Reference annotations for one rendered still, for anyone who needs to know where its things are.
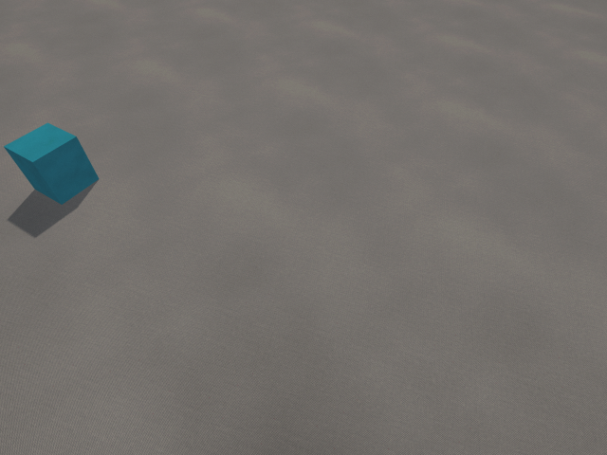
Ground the carton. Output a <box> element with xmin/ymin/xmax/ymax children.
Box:
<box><xmin>4</xmin><ymin>123</ymin><xmax>99</xmax><ymax>205</ymax></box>

